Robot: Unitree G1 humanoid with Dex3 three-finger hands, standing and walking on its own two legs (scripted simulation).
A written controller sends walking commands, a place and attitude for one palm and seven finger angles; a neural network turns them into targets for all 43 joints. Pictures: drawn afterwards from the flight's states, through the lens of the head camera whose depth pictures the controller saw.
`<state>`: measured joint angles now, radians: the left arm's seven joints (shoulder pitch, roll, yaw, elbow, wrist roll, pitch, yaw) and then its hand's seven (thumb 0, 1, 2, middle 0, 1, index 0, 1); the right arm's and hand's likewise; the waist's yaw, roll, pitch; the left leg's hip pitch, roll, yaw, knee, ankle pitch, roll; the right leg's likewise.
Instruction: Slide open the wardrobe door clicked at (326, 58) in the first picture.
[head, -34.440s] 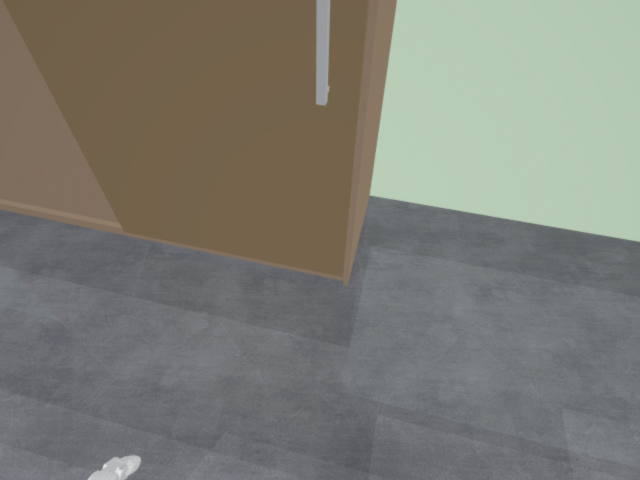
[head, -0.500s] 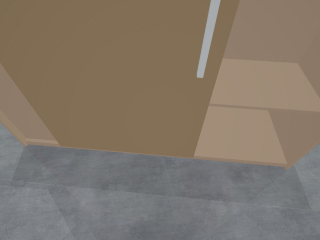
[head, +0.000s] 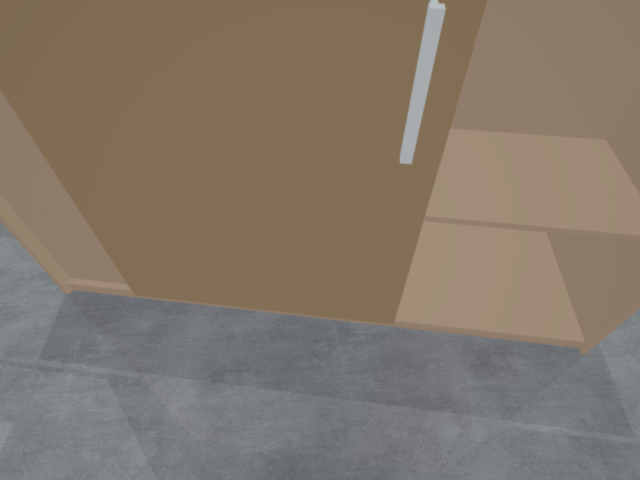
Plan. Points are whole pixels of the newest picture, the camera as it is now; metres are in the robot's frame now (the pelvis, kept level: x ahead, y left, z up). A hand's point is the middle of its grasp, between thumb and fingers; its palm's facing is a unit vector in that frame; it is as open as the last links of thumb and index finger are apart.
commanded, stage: let the arm hang, fingers relaxed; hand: right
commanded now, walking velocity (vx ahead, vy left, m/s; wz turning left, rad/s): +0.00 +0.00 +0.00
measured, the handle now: (418, 88) +0.71 -0.12 +0.15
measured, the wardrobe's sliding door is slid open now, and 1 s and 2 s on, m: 0.64 0.64 0.64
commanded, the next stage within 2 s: look to check the result in 0.04 s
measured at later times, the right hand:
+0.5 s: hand out of the picture -0.01 -0.17 -0.18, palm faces +0.01 +0.98 -0.18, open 7.3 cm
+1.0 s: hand out of the picture +0.01 -0.18 -0.18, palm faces +0.01 +0.98 -0.19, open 7.3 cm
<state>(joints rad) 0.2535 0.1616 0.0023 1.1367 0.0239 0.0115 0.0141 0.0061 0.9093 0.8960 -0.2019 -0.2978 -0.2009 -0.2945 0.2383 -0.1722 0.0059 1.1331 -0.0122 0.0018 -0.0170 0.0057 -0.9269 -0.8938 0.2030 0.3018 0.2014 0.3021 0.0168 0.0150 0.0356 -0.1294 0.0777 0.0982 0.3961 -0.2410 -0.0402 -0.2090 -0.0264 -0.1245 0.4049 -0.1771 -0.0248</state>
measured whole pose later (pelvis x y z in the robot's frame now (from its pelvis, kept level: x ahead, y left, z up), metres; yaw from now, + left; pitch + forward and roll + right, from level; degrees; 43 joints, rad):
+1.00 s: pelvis +0.00 +0.00 +0.00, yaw +0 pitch -1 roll +0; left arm 0.23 0.16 0.01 1.13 0.02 0.01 0.01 0.01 0.91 0.90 -0.20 -0.30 -0.20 -0.29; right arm 0.24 -0.18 0.00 1.14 -0.01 -0.01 -0.02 0.00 -0.91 -0.89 0.20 0.30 0.20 0.30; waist 0.01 0.01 0.05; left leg -0.12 0.07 0.11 0.38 -0.23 -0.03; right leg -0.21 -0.03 -0.11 0.40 -0.17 -0.02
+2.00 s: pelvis +0.00 +0.01 +0.00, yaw -1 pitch -1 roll +0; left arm 0.17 0.22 0.01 1.14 0.02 0.00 0.01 0.01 0.91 0.90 -0.20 -0.30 -0.20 -0.29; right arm 0.20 -0.24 0.00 1.14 -0.01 -0.02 -0.01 0.00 -0.91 -0.89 0.20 0.30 0.20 0.30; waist 0.01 0.02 0.04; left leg -0.08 0.06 0.12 0.33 -0.21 -0.03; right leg -0.18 -0.04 -0.10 0.36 -0.15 -0.01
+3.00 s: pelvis +0.01 +0.01 +0.01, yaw -1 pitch -1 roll +0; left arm 0.11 0.30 0.00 1.13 0.02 0.00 0.00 0.01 0.91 0.90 -0.20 -0.30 -0.20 -0.29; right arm 0.14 -0.31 0.00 1.14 -0.01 -0.02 0.00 0.00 -0.91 -0.89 0.20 0.30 0.20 0.30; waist 0.01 0.02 0.04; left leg -0.06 0.06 0.12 0.28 -0.20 -0.02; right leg -0.15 -0.03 -0.10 0.31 -0.14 0.00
